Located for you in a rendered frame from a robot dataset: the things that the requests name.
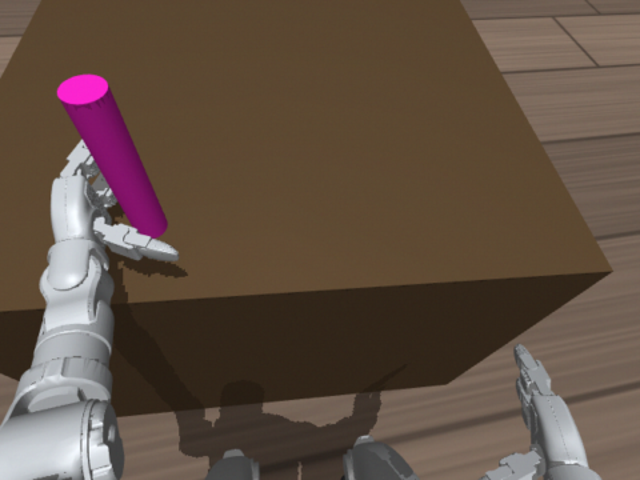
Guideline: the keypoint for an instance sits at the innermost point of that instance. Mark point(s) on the right robot arm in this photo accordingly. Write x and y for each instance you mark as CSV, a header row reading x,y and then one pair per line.
x,y
570,472

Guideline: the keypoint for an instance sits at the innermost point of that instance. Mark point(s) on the can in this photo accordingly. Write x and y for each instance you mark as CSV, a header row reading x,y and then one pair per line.
x,y
92,108

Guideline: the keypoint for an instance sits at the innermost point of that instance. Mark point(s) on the left robot arm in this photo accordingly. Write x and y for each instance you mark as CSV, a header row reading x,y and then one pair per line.
x,y
61,425

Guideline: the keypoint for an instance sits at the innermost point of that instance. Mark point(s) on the right robot hand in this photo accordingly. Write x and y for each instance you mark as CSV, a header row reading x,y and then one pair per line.
x,y
555,439

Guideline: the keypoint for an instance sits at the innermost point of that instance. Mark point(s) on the left robot hand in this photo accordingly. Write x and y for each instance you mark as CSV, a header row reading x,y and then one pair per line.
x,y
79,211

